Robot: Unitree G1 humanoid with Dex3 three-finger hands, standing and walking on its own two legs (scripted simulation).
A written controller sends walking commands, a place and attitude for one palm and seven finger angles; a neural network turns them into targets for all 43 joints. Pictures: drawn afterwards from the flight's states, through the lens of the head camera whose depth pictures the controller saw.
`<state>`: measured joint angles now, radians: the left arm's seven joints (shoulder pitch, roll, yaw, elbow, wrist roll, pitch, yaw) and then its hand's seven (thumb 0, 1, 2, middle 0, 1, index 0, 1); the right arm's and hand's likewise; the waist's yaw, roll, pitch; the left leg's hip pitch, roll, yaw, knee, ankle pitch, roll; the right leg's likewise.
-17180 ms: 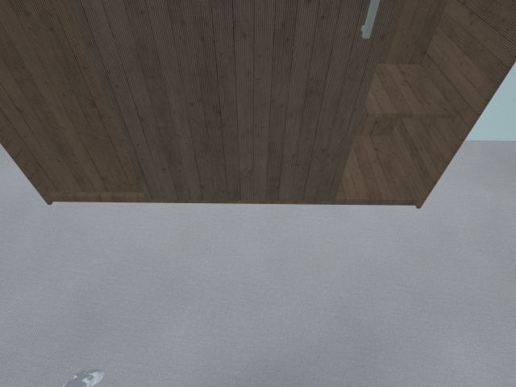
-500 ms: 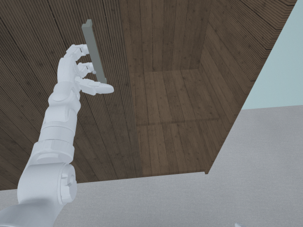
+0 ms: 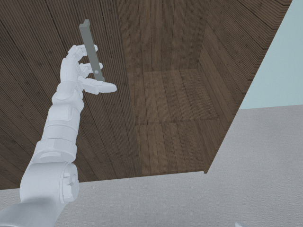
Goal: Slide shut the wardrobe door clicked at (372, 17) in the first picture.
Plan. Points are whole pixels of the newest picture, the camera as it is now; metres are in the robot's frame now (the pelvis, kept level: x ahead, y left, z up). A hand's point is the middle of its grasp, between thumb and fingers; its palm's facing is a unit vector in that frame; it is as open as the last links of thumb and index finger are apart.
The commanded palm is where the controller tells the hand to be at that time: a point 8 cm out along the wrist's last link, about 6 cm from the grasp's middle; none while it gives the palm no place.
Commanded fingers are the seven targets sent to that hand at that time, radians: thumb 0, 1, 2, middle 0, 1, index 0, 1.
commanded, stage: slide the fingers in behind the handle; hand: left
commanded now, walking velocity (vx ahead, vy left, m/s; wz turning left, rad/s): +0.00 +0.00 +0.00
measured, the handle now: (95, 58) +0.52 +0.17 +0.19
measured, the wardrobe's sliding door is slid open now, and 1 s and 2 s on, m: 0.43 0.43 0.43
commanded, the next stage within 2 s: grip the handle and tug to test in 0.36 s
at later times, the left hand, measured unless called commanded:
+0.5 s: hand (100, 70) +0.46 +0.14 +0.19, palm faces +0.10 -0.99 +0.01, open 14.0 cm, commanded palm +0.43 +0.19 +0.19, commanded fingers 0.00 -0.36 0.36 -0.31 -1.22 -0.31 -1.22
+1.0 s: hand (100, 69) +0.46 +0.14 +0.19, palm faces +0.12 -0.99 +0.01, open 8.1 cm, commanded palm +0.43 +0.18 +0.19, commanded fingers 0.00 0.81 0.86 -0.44 -1.39 -0.44 -1.39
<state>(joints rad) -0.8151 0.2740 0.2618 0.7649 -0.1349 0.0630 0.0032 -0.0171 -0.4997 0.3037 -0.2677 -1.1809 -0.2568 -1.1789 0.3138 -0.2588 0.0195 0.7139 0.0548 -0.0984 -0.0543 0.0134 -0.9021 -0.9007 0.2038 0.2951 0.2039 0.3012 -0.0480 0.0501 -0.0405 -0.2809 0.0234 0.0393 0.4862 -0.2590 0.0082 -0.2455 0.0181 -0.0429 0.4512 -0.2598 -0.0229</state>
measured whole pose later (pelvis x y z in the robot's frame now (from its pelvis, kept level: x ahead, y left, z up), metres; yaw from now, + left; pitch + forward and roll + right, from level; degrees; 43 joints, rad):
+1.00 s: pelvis +0.00 +0.01 +0.00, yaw +0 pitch +3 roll -1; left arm -0.83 0.24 0.24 0.76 -0.12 0.07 0.05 -0.01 0.36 0.67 -0.36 -1.30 -0.34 -1.31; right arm 0.32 -0.25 0.01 0.72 0.05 -0.10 -0.04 0.01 -0.90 -0.90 0.20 0.30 0.20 0.30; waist -0.05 0.05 -0.05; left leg -0.28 0.02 0.05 0.48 -0.26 0.01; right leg -0.25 0.01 -0.03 0.45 -0.26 -0.02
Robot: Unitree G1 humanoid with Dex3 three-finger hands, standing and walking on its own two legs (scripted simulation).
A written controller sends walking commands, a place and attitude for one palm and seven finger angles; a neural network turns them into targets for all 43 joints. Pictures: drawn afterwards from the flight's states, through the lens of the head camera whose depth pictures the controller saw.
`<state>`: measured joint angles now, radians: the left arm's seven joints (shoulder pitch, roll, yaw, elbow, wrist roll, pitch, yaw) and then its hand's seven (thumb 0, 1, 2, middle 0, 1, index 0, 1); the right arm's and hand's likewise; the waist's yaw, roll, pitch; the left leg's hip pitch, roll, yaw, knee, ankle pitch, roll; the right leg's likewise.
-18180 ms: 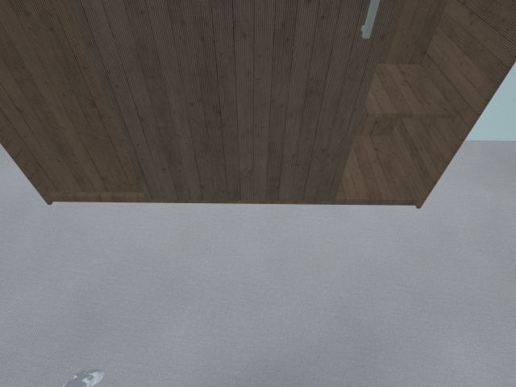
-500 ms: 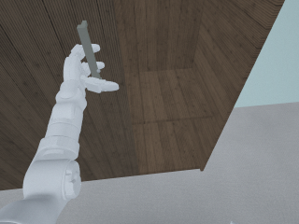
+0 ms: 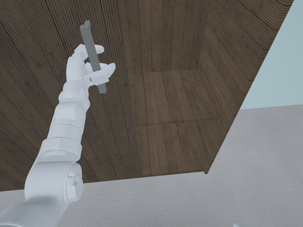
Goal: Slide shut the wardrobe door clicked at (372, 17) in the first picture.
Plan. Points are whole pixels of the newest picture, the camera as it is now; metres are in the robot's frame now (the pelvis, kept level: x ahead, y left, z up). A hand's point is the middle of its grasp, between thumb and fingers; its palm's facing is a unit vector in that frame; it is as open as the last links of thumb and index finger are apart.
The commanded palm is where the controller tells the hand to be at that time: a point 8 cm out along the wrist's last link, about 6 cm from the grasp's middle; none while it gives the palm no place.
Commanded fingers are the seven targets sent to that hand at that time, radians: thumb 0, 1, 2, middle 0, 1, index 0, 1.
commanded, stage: grip the handle and tug to test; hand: left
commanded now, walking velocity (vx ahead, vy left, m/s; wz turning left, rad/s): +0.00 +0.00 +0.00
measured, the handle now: (95, 60) +0.51 +0.16 +0.19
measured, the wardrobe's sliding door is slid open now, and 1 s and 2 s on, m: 0.43 0.43 0.43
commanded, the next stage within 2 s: tug the door sideways, standing still in 0.88 s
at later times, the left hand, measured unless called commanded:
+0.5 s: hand (102, 70) +0.46 +0.13 +0.19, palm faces +0.12 -0.99 +0.00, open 5.6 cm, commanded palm +0.42 +0.17 +0.19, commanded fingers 0.00 0.90 0.90 -0.45 -1.40 -0.45 -1.40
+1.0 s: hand (102, 71) +0.46 +0.13 +0.19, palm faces +0.09 -1.00 +0.02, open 5.8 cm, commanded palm +0.41 +0.18 +0.19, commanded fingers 0.00 0.90 0.90 -0.45 -1.40 -0.45 -1.40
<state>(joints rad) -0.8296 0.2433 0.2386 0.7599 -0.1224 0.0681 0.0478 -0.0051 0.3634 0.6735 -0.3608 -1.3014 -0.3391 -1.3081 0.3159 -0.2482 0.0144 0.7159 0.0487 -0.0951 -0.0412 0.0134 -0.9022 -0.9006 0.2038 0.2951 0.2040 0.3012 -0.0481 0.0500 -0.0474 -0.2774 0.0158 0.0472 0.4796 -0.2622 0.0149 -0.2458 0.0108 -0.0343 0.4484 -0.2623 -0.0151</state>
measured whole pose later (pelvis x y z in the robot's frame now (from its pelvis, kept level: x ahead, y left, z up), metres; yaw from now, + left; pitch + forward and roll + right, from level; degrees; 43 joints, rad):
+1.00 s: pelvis +0.03 +0.00 +0.00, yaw -2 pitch +3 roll +0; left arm -0.59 0.22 0.25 0.39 -0.16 0.21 0.04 0.00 0.78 0.79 -0.29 -1.37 -0.30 -1.32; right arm 0.27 -0.25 0.01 0.65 0.05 -0.03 -0.03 0.01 -0.90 -0.90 0.20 0.30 0.20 0.30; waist -0.05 0.06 -0.06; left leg -0.19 0.02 0.07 0.42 -0.28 0.01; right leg -0.17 0.02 -0.01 0.39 -0.27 -0.01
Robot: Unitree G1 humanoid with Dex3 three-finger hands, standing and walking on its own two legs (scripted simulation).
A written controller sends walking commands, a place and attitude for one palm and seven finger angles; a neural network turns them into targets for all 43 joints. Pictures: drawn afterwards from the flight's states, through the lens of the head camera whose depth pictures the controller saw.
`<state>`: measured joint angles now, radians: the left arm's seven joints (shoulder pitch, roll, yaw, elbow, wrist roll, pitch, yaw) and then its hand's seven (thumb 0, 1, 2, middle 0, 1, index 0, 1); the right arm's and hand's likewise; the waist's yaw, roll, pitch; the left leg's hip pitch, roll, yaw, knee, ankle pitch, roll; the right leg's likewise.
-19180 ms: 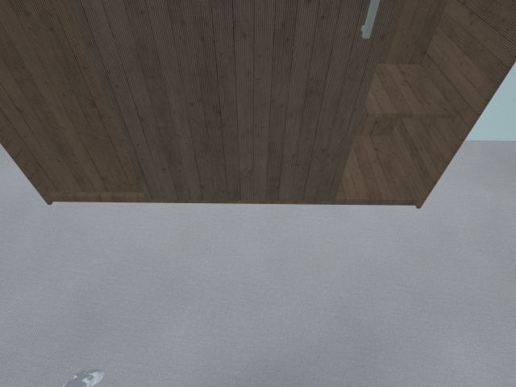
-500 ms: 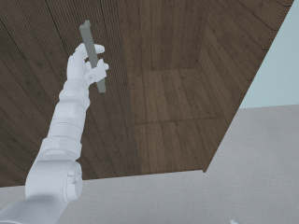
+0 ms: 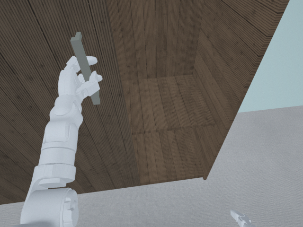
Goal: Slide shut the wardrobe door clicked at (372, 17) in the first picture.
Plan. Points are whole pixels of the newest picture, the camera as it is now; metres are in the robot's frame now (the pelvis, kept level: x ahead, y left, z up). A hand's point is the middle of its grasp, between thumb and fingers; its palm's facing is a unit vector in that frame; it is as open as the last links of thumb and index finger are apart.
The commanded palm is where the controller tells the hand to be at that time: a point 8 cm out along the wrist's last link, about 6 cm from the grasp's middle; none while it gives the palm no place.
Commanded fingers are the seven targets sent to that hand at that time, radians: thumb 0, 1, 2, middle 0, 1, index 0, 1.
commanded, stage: tug the door sideways, standing still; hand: left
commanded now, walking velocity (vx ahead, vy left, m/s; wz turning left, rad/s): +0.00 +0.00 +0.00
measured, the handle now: (88, 71) +0.48 +0.18 +0.19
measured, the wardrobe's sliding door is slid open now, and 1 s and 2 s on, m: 0.43 0.43 0.41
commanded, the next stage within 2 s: step sideways, sliding the door along in 0.90 s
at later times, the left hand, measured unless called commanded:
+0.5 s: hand (97, 82) +0.43 +0.14 +0.19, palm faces +0.22 -0.98 -0.02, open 5.6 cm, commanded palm +0.40 +0.13 +0.19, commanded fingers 0.00 0.90 0.90 -0.45 -1.40 -0.45 -1.40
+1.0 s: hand (97, 83) +0.43 +0.14 +0.19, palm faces +0.21 -0.98 -0.04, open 5.8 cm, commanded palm +0.40 +0.18 +0.19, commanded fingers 0.00 0.90 0.90 -0.45 -1.40 -0.45 -1.40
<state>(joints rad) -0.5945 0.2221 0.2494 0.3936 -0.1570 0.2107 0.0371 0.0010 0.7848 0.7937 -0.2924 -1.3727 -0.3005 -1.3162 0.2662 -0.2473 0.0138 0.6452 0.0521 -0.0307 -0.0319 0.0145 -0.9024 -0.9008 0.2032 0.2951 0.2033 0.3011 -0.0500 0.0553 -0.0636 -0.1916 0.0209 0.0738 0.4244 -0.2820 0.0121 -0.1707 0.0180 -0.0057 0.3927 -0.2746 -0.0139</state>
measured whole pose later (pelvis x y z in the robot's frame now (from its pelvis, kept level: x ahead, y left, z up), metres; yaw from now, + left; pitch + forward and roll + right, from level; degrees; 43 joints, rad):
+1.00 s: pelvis -0.04 +0.01 -0.01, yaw +5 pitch +4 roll -1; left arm -0.97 0.16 0.07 0.86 -0.14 0.03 0.21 -0.01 0.79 0.84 -0.31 -1.38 -0.25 -1.40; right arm 0.33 -0.24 0.00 0.81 0.03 -0.18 -0.01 0.01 -0.90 -0.90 0.20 0.29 0.20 0.30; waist -0.01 0.05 -0.03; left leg -0.34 -0.02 0.00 0.52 -0.26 0.03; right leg -0.28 -0.02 -0.08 0.49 -0.28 0.00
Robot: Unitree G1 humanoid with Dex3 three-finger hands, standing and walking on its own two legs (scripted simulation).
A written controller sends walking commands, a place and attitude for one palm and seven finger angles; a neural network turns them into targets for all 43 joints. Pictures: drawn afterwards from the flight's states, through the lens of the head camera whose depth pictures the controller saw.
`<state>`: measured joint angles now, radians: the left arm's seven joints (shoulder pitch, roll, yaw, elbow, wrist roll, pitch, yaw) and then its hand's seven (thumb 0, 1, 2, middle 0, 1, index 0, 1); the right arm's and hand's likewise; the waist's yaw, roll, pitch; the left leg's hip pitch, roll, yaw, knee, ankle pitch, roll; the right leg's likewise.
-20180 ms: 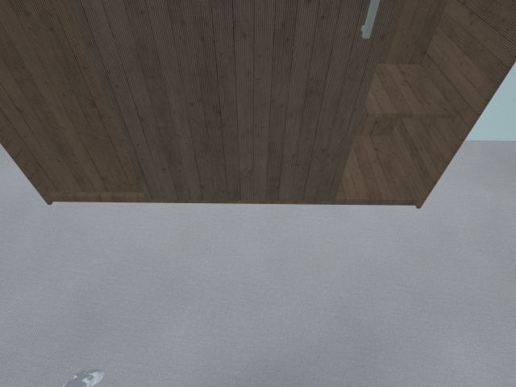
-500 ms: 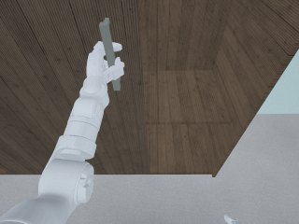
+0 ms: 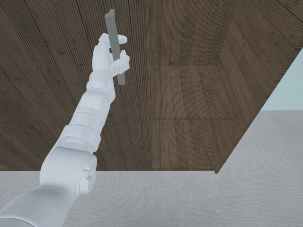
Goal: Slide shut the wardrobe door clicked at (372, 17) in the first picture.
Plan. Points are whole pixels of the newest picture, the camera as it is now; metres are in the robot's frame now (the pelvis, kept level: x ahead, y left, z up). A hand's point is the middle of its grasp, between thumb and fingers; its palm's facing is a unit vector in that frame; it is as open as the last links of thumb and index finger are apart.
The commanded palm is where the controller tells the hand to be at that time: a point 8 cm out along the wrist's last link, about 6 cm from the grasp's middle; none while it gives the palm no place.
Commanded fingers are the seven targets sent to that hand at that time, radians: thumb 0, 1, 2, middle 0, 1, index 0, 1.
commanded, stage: step sideways, sliding the door along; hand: left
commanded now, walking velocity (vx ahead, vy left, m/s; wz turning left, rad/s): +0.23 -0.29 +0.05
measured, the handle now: (117, 50) +0.53 +0.12 +0.20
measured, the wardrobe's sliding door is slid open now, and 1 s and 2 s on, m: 0.43 0.41 0.20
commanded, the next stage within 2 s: none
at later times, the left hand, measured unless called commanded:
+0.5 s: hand (127, 62) +0.48 +0.09 +0.19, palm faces +0.21 -0.97 -0.10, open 6.0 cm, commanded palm +0.46 +0.07 +0.20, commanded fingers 0.00 0.90 0.90 -0.45 -1.40 -0.45 -1.40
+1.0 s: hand (139, 60) +0.50 +0.06 +0.19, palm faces +0.44 -0.90 -0.02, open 6.3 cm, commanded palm +0.47 +0.01 +0.19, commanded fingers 0.00 0.90 0.90 -0.45 -1.40 -0.45 -1.40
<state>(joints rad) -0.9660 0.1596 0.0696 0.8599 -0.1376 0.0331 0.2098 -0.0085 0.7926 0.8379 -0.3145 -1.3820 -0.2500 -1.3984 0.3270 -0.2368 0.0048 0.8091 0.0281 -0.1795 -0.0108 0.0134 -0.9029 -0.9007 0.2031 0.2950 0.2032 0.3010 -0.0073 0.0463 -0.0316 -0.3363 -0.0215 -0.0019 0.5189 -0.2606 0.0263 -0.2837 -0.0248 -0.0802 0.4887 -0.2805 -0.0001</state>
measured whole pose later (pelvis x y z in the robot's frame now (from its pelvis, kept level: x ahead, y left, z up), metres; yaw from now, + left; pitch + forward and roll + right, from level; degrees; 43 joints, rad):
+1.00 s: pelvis +0.12 -0.19 -0.01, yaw +13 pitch -2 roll -1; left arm -0.69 0.16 0.10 0.17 -0.11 -0.02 0.17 -0.02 0.78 0.87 -0.46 -1.41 -0.14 -1.37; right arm 0.04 -0.25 -0.06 0.65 0.05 -0.10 -0.03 0.01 -0.90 -0.90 0.20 0.29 0.20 0.30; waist 0.11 0.07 0.29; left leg -0.20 0.14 -0.04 0.60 -0.34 -0.08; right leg -0.33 -0.07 -0.08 0.67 -0.26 0.02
